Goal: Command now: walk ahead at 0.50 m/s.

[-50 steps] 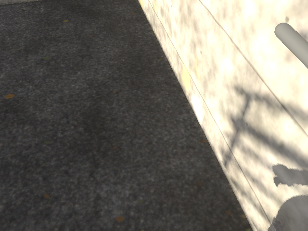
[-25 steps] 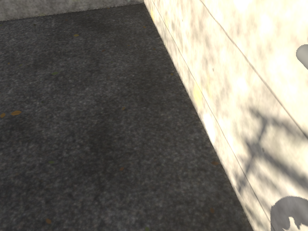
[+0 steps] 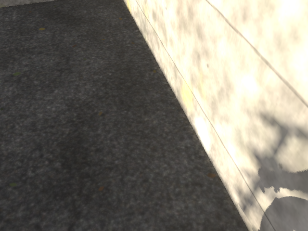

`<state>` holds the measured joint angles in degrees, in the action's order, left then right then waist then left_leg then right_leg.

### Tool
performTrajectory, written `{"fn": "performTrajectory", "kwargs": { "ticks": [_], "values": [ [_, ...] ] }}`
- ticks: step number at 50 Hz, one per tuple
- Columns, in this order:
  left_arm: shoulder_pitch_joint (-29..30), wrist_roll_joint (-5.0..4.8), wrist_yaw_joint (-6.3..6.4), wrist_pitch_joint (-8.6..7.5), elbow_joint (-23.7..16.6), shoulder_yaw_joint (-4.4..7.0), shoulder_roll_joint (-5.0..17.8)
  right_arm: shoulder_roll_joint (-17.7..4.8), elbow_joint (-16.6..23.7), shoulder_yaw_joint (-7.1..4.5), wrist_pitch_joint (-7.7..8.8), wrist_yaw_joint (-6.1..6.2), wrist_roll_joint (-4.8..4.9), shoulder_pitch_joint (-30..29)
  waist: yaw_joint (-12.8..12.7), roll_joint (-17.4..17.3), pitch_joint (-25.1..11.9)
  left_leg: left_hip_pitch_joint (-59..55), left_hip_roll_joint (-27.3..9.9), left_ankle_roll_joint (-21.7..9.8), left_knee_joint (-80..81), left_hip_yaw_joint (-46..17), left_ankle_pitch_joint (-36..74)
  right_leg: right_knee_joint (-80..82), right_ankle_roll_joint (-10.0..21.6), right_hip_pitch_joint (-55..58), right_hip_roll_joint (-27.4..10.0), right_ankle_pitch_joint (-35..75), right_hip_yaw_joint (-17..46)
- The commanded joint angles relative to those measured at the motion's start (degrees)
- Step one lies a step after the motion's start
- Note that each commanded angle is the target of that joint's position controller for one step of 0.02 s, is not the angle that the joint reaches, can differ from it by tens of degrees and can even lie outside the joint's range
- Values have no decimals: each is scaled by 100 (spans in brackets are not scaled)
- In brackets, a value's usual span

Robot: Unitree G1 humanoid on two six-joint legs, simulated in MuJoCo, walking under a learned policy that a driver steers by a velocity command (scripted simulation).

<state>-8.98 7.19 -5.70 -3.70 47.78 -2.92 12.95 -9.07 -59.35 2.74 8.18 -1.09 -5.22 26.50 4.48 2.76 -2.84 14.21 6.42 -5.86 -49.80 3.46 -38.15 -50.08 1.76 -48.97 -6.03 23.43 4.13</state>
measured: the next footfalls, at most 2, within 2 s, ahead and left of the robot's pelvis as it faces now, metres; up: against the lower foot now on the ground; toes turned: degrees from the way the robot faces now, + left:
right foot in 0.16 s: +0.31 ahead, -0.13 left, -0.17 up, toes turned -2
left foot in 0.66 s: +0.56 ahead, +0.17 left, -0.17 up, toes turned +10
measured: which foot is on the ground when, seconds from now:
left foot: down 0.00-0.18, up 0.20-0.64, down 0.66-1.00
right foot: up 0.00-0.14, down 0.16-0.66, up 0.68-1.00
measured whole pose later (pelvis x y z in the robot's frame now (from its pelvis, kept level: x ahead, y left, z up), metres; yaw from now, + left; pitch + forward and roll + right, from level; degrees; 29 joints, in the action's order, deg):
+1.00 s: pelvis +0.59 +0.12 -0.10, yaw +21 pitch +3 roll -1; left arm 2.2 0.6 0.3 -5.7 43.2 3.9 13.7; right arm -12.9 -45.7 -4.5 3.2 0.9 2.2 20.3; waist 4.4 1.1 0.7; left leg 8.6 7.5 -6.2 -19.7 -9.5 -13.1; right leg -33.7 -1.2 -37.6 -2.1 2.9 5.4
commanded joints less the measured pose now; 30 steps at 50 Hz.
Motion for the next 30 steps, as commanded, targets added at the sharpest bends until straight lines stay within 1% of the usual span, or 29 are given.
{"fn": "performTrajectory", "kwargs": {
  "ticks": [1,2,3,4,5,6,7,8,9,10,11,12,13,14,15,16,17,18,19,20,21,22,23,24,25,27,28,29,30],
  "values": [
    [891,-25,87,22,-562,-22,397,-1190,274,-154,36,-124,-9,-89,-34,-513,968,1624,-1251,-1020,1163,-1622,1328,1215,-115,1681,203,248,-378],
    [1101,-14,60,41,-610,1,518,-1248,286,-184,-12,-155,86,-68,-7,-444,1184,1152,-1400,-1094,1054,-1955,1506,1413,-111,1359,190,-252,-278],
    [1328,19,70,27,-712,23,639,-1171,307,-185,-22,-155,138,-41,95,-297,1267,432,-1451,-1045,762,-2113,1764,1895,-149,1056,150,-783,-270],
    [1538,1,54,20,-750,-12,569,-1203,214,-235,-44,-121,175,216,308,-306,1284,-305,-1450,-987,518,-2245,2135,2488,-154,833,102,-883,-256],
    [1727,-1388,229,-120,-901,209,694,-1028,106,-429,-320,164,900,330,470,-151,1628,-617,-1248,-461,163,-2039,3596,3367,-172,844,257,-624,-179],
    [1193,-1431,294,-192,-733,228,739,-1214,67,-468,-407,251,804,296,251,-253,1394,-1114,-1201,-368,-438,-1918,4465,3954,-61,1274,219,-271,-163],
    [721,-1158,346,-235,-507,344,816,-1078,-86,-502,-422,219,687,464,168,-246,855,-997,-954,-274,-1302,-1751,5340,3882,56,2388,425,212,-503],
    [-346,-1007,374,-152,-254,433,847,-1021,-69,-485,-421,160,549,442,-352,-371,349,-244,-834,-226,-2290,-1654,5280,3409,169,3913,394,338,-610],
    [-2011,-802,388,49,267,536,1011,-593,-121,-452,-301,16,553,391,-962,-172,-460,1658,-293,-56,-4285,-1367,2374,2082,561,6388,-211,1375,-263],
    [-2714,-471,377,115,439,525,1157,-166,-148,-336,-218,3,896,1095,-1092,782,-1702,3439,199,344,-6877,-1571,-1617,514,1579,8427,-1478,2337,812],
    [-2745,-710,392,194,494,669,1267,-742,371,-374,-170,42,1090,570,-1354,863,-2174,4454,-184,541,-6759,-1471,-913,1378,2144,8665,-1917,-1136,2174],
    [-2307,-868,499,295,480,666,1091,-880,795,-437,-186,136,1120,-212,-1291,537,-1682,4919,-532,601,-6164,-1095,-258,2394,2075,7920,-1839,-3624,2565],
    [-1684,-674,577,343,386,718,1085,-853,1007,-433,-260,232,1069,-864,-1101,-338,-1005,4830,-711,571,-5998,-735,569,3288,1860,6561,-1798,-4892,2715],
    [-842,-610,644,219,178,674,1028,-993,1162,-511,-355,306,1020,-858,-587,-495,-447,4269,-868,613,-4941,-852,1563,3378,1781,5123,-1807,-4403,2560],
    [-587,-566,668,59,210,641,840,-934,1154,-526,-416,364,865,-919,-410,-373,-82,4041,-1003,605,-4604,-1130,1897,3383,1686,4159,-1806,-3799,2392],
    [-414,-559,656,-52,244,584,677,-846,1187,-577,-491,390,727,-914,-198,-269,418,3532,-1052,682,-3695,-1276,2169,3465,1469,3046,-1435,-2972,1578],
    [-328,-559,648,-92,257,591,654,-698,1181,-596,-517,402,662,-692,-62,-22,347,3046,-1151,713,-2815,-1232,2323,3543,1279,2643,-1103,-2868,944],
    [-394,-565,693,-135,291,625,751,-602,1278,-589,-496,387,612,-853,-78,187,362,2886,-1155,763,-2207,-1144,2681,3626,1225,2501,-979,-2363,611],
    [-549,-574,758,-147,340,665,818,-541,1406,-574,-453,346,576,-1091,-133,258,270,2871,-1182,782,-1652,-1107,3147,3581,1181,2635,-963,-2011,378],
    [-790,-619,791,-179,383,665,793,-485,1484,-547,-439,264,501,-1343,-236,195,163,2784,-1224,770,-1144,-1069,3678,3602,1133,2802,-1000,-1945,181],
    [-916,-720,837,-172,430,698,839,-369,1656,-504,-421,205,531,-1689,-307,243,148,2773,-1202,718,-592,-1020,4127,3601,1029,3040,-963,-1861,53],
    [-1049,-756,849,-161,481,725,908,-371,1672,-501,-432,154,507,-1809,-390,228,112,2750,-1138,676,-219,-954,4417,3577,965,3244,-954,-1978,-117],
    [-1120,-775,846,-143,507,755,939,-401,1757,-517,-439,103,519,-2044,-462,253,164,2695,-1089,639,52,-862,4570,3575,872,3388,-925,-2138,-238],
    [-1137,-849,843,-127,549,745,901,-381,1885,-502,-451,64,567,-2227,-497,377,193,2637,-1066,616,308,-777,4512,3658,836,3563,-904,-2335,-318],
    [-1237,-857,835,-121,599,736,841,-426,1981,-512,-467,17,612,-2501,-585,305,276,2651,-1024,577,459,-704,4479,3652,764,3765,-953,-2559,-362],
    [-1383,-855,807,-53,703,767,856,-458,2173,-526,-458,-86,637,-2831,-673,295,455,2672,-960,429,724,-548,4143,3641,643,4186,-1039,-2779,-454],
    [-1443,-889,816,-80,724,784,847,-570,2225,-584,-463,-107,584,-2952,-679,131,584,2677,-872,380,843,-479,3918,3513,519,4340,-1069,-2695,-514],
    [-1378,-896,801,-91,742,849,1014,-532,2229,-579,-474,-121,575,-2968,-676,221,672,2526,-796,285,1018,-298,3631,3309,456,4424,-1101,-2347,-677],
    [-1317,-929,792,-89,746,878,1079,-585,2231,-630,-469,-135,559,-2812,-565,343,590,2139,-689,198,1101,-133,3305,2987,360,4469,-1027,-1687,-866]
  ]
}}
